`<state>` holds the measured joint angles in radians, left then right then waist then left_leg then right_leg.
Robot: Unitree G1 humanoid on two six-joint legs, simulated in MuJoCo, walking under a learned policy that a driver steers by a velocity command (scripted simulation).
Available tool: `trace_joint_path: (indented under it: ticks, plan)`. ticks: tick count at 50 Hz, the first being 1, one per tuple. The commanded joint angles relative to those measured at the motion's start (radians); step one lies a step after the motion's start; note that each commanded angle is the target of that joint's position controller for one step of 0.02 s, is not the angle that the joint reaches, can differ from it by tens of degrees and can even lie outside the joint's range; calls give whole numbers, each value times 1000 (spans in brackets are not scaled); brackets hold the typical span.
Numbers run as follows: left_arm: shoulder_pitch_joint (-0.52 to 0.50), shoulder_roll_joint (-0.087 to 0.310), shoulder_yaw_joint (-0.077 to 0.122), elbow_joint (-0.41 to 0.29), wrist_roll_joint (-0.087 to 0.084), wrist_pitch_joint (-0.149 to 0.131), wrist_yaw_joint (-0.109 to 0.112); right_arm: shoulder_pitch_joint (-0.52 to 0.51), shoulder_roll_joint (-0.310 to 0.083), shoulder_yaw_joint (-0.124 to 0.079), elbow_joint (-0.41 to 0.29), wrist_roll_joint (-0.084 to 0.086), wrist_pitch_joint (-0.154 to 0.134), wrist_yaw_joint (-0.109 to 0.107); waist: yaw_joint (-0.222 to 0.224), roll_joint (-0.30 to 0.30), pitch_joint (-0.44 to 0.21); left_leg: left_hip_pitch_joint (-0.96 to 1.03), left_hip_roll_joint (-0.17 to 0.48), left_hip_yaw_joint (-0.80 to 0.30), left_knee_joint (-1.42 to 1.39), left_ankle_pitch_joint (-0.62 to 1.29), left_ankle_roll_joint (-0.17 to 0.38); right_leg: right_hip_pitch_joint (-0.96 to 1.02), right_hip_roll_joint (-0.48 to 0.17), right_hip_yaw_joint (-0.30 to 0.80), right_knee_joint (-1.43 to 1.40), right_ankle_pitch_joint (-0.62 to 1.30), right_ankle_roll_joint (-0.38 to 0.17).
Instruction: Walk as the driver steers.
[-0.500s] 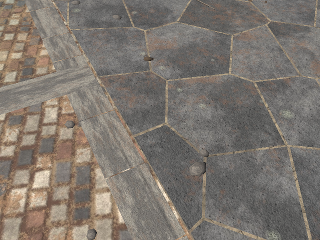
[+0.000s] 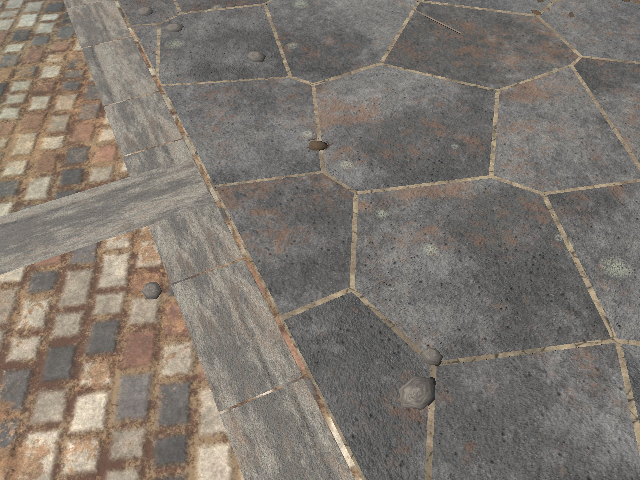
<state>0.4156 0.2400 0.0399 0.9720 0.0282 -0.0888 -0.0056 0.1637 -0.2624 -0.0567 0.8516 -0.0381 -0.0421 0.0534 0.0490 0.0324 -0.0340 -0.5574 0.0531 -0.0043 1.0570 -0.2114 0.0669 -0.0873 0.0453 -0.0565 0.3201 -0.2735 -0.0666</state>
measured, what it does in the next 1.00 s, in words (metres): walks ahead, turning right: left foot, then right foot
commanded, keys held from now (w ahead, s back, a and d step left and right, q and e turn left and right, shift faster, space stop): w+shift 0.42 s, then w+e+shift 0.58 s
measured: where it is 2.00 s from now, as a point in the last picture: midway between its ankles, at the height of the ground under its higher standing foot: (435, 188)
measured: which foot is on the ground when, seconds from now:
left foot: up 0.00-0.26, down 0.28-0.76, up 0.78-1.00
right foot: down 0.00-0.30, up 0.32-0.74, down 0.76-1.00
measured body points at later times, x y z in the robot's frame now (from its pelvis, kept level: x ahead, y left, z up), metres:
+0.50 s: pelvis +0.41 +0.06 -0.01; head +0.42 +0.05 +0.44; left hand +0.53 +0.31 -0.13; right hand +0.38 -0.22 -0.15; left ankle +0.38 +0.12 -0.74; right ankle +0.43 -0.10 -0.65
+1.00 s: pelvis +0.88 -0.02 -0.01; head +0.91 -0.02 +0.44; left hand +0.94 +0.27 -0.14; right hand +1.02 -0.31 -0.07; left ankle +1.07 +0.13 -0.67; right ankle +0.82 -0.01 -0.74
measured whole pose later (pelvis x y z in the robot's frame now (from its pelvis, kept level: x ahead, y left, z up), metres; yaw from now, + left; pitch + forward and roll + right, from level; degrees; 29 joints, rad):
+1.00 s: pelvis +0.88 -0.02 -0.01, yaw -24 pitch +1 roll -1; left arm 0.47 0.30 0.07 0.96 0.01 -0.06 0.00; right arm 0.01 -0.23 0.02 0.66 -0.07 -0.08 0.01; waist 0.07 0.00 0.03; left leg -0.70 0.15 -0.10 1.01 -0.24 -0.06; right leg -0.08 0.24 0.10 0.35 -0.26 -0.19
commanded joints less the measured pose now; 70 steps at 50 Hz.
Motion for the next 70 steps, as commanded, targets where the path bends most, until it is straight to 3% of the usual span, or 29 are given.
trace_joint_path:
  ticks: [1, 9, 11, 13, 14, 15, 16, 17, 19, 21, 26, 33, 36, 38, 39, 40, 41, 43, 46, 50, 56, 58, 59, 60, 61, 62, 64, 67, 70]
  plan:
    - [46, 111, 19, -17, -12, -29, 4, -138, -64, -7, -98, -6, 3, 16, -2, -93, 156, -334, 57, 8, -23, 99, -39, 112, -254, 307, -295, -171, -119]
    - [100, 127, 15, 37, -18, -40, 7, -353, -38, 24, -201, 11, 2, 14, 5, -98, 213, -111, 2, 134, -425, 217, 22, 156, -254, 79, -365, 441, -115]
    - [101, 159, 19, 48, -11, -35, 11, -295, -58, 16, -192, 8, 0, -3, -37, -138, 136, 39, -75, 175, -445, 130, 63, 222, -268, 28, -202, 965, -97]
    - [81, 215, 36, 56, 8, -13, 26, 16, -122, -13, -105, 10, -4, -29, -189, -187, -41, 365, -142, 164, -436, 0, 100, 203, -285, 3, 187, 1251, -75]
    - [38, 218, 40, 45, 9, -5, 30, 254, -168, -36, -30, 3, -7, -46, -301, -152, -141, 655, -94, 105, -467, -25, 122, 29, -242, -10, 494, 1084, -62]
    - [99, 70, 9, 3, -18, -9, 6, 359, -273, -66, -3, -29, -13, -61, -249, 72, -274, 967, 178, -279, -525, -460, 182, -339, -111, -2, 912, 447, -41]
    - [109, 48, 8, -15, -32, -35, -8, 353, -280, -68, 7, -14, -17, -43, -199, 207, -372, 1015, 327, -819, -776, -718, 227, -548, 36, 157, 1127, -164, -53]
    - [-15, 107, 24, -49, -32, -39, -3, 231, -236, -64, 11, -6, -20, -35, -163, 126, -180, 887, 280, -756, -837, -653, 196, -664, -36, 193, 1179, -66, -79]
    - [-101, 88, 16, -70, -20, -40, -7, 130, -111, -36, 16, 0, -40, -33, -97, -46, -4, 573, 227, -459, -845, -339, 170, -606, -130, 152, 1072, 61, -75]
    - [-71, 37, 3, -77, 13, -6, -25, 117, -46, -11, 48, 5, -53, -35, -15, -2, 44, 376, 164, -317, -892, -291, 139, -509, -167, 154, 991, 59, -49]
    - [-288, 31, -11, -165, -7, 34, -49, 192, -56, -7, 79, 18, -95, -32, -27, -6, 204, 280, 97, 3, -1026, -7, 64, -642, -154, 114, 757, 258, -21]
    - [-453, 43, -32, -224, -11, 19, -66, 310, -109, 8, 105, 32, -109, -69, -50, 23, 170, 597, 119, 246, -975, 998, -41, -478, -26, -125, 334, 474, -95]
    - [-206, 135, -1, -162, -15, 24, -54, 286, -196, -15, 84, -4, -51, -113, 89, 96, -13, 746, 156, 257, -541, 1424, -63, -241, 94, -161, 316, 270, -132]
    - [175, 218, 56, -61, -19, 35, -27, 180, -232, -34, 50, -17, -26, -108, 264, 75, -148, 533, 120, 243, 111, 1104, -36, 150, 50, -15, 229, 114, -210]
    - [92, 264, 78, -61, -28, 55, -10, 137, -88, -5, -5, -24, -55, -80, 136, -215, -84, 123, -57, 180, 452, -115, -44, 320, -111, 248, 318, 210, -243]
    - [46, 352, 99, -91, 0, 66, -15, 171, -63, 11, -120, 38, -76, -66, 62, -316, -260, -273, -135, -27, 702, -295, -95, 591, -292, 806, 111, 0, -502]
    - [27, 281, 94, -106, 2, 65, -5, 85, -98, 23, -128, 21, -100, -65, 83, -58, -184, -351, -64, -103, 603, -192, -58, 526, -306, 878, -52, -134, -446]
    - [-31, 180, 72, -78, -3, 51, 5, 22, -95, 26, -141, 3, -105, -59, -18, 94, 35, -242, 16, -98, 363, -127, -55, 173, -228, 690, -106, -15, -338]
    - [-75, 159, 51, -96, -25, 10, 13, 27, -72, 39, -157, -45, -38, -48, -100, 82, 100, -96, 70, -70, 188, -158, -112, -128, -110, 513, -124, 109, -297]
    - [-36, 206, 68, -112, -24, -13, 1, -218, -48, 65, -273, -18, -30, -30, -28, -2, 167, 23, 53, 13, -225, 138, -141, -304, -22, 429, -180, 300, -246]
    - [21, 253, 89, -114, -35, -3, 1, -223, -111, 48, -306, 8, -39, -44, 10, -76, 42, 245, -59, 8, -548, 265, -81, -32, -49, 449, 6, 748, -130]
    - [-52, 321, 102, -134, -22, -6, -3, 73, -203, 5, -235, 17, -48, -71, -165, -87, -133, 580, -64, -8, -536, 129, -61, -62, -29, 442, 368, 855, -84]
    - [-101, 270, 88, -147, -6, -20, -4, 316, -262, -24, -174, 4, -49, -92, -281, -69, -243, 803, 24, -44, -471, -10, -38, -177, -1, 382, 634, 727, -76]
    - [-70, 80, 41, -179, -10, -30, 1, 439, -317, -38, -135, -36, -54, -103, -252, 203, -312, 992, 281, -391, -530, -279, 13, -423, 94, 297, 984, -117, -64]
    - [101, 79, 19, -194, -49, -30, -4, 336, -349, -53, -126, -30, -51, -80, -113, 440, -394, 1004, 399, -972, -775, -412, 147, -598, 126, 250, 1128, -189, -51]
    - [7, 139, 21, -163, -15, -13, 3, 191, -216, -38, -162, -20, -47, -65, -107, 205, -196, 853, 328, -860, -804, -520, 159, -667, 25, 219, 1133, -85, -59]
    - [-172, 139, 19, -202, 17, -4, -11, 157, -119, -15, -128, -14, -53, -50, -104, -32, -11, 602, 235, -543, -758, 37, 163, -628, -4, 191, 1042, -49, -23]
    - [-252, 82, -3, -273, 44, 10, -16, 278, -80, 7, -17, 28, -76, -42, -64, 33, 28, 543, 170, -357, -730, 697, 149, -636, -40, 145, 864, -157, 29]
    - [-314, 47, -39, -330, 21, 6, -33, 189, -142, -9, -22, 27, -62, -54, -8, 65, 26, 324, 66, -210, -775, 792, 104, -396, -21, 71, 454, 27, 68]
